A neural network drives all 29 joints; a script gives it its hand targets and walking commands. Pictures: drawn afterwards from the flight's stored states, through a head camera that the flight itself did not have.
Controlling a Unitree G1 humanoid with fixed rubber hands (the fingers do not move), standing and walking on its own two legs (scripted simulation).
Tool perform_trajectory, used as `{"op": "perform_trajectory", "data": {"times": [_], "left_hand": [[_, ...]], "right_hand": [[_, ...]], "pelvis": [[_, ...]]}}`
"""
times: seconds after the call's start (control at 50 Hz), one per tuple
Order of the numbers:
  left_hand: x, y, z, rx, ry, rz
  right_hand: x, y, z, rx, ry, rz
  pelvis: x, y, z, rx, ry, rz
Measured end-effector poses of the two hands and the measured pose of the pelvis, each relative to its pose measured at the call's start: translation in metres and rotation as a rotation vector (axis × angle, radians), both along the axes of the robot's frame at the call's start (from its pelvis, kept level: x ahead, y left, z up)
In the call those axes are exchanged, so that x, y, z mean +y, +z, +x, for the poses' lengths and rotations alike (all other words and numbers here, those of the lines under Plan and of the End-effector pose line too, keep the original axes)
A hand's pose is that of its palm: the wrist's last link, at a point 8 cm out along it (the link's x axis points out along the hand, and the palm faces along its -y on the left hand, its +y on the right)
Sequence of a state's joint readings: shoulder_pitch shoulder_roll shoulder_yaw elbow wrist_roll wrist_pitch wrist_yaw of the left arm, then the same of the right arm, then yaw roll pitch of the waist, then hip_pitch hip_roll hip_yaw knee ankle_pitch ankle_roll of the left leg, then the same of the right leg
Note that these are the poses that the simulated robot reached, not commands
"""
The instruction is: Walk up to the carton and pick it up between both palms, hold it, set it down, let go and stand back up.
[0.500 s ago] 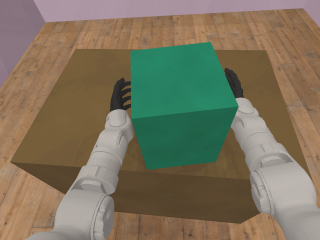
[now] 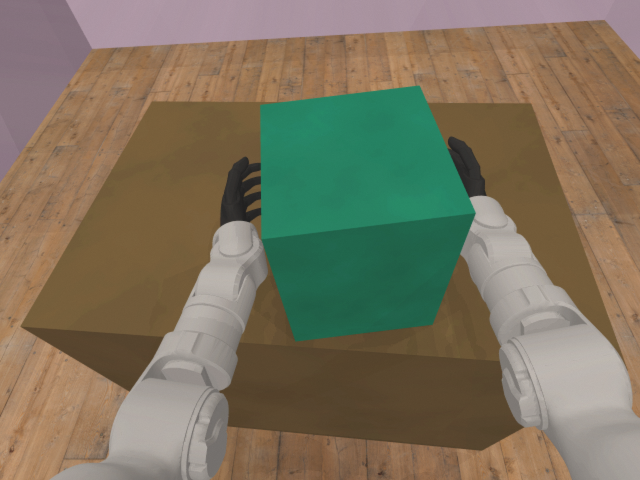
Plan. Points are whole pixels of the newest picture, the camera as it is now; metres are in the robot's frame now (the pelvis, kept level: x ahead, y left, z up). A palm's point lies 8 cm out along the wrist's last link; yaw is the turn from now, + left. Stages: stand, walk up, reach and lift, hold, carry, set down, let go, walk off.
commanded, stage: reach and lift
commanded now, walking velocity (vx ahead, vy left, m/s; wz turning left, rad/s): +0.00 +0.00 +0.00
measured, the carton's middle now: (352, 223) +0.44 +0.02 +0.06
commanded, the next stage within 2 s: none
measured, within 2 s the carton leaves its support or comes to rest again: leaves its support in 0.30 s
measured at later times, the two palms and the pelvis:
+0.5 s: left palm (223, 223) +0.37 +0.17 +0.12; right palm (468, 184) +0.45 -0.11 +0.13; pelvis +0.00 +0.00 +0.00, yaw +0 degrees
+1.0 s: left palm (222, 227) +0.36 +0.17 +0.12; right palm (472, 200) +0.43 -0.12 +0.12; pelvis -0.02 +0.00 +0.00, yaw +0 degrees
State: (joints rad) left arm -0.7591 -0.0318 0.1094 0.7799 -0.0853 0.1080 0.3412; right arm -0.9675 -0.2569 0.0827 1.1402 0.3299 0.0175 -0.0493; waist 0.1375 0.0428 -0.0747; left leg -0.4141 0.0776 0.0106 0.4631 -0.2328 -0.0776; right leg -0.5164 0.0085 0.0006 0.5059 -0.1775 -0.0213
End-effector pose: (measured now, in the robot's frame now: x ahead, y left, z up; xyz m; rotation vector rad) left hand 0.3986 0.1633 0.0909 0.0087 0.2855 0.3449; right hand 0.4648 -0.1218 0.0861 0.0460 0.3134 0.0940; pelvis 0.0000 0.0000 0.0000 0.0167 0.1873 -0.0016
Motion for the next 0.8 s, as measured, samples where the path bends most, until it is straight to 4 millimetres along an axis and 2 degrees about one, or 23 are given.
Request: {"op": "perform_trajectory", "data": {"times": [0.24,0.36,0.5,0.66,0.8], "left_hand": [[-0.001,0.003,-0.001,-0.011,-0.01,0.029],[0.003,0.009,-0.011,-0.044,-0.007,0.068],[0.005,0.025,-0.024,-0.092,-0.002,0.067],[0.002,0.019,-0.038,-0.034,-0.017,0.053],[0.0,0.023,-0.04,-0.035,-0.02,0.052]], "right_hand": [[0.0,0.004,0.0,-0.019,0.019,-0.055],[0.006,0.021,-0.004,-0.077,0.053,-0.123],[0.009,0.042,-0.016,-0.125,0.055,-0.122],[0.004,0.029,-0.035,-0.059,0.038,-0.1],[0.003,0.03,-0.039,-0.057,0.032,-0.096]], "pelvis": [[0.0,0.0,0.0,0.001,0.0,0.0],[0.0,0.0,0.003,0.005,0.0,-0.001],[0.001,0.0,-0.003,-0.003,0.0,-0.001],[-0.002,0.0,-0.014,-0.019,0.0,0.002],[-0.002,-0.001,-0.017,-0.024,0.0,0.003]]}}
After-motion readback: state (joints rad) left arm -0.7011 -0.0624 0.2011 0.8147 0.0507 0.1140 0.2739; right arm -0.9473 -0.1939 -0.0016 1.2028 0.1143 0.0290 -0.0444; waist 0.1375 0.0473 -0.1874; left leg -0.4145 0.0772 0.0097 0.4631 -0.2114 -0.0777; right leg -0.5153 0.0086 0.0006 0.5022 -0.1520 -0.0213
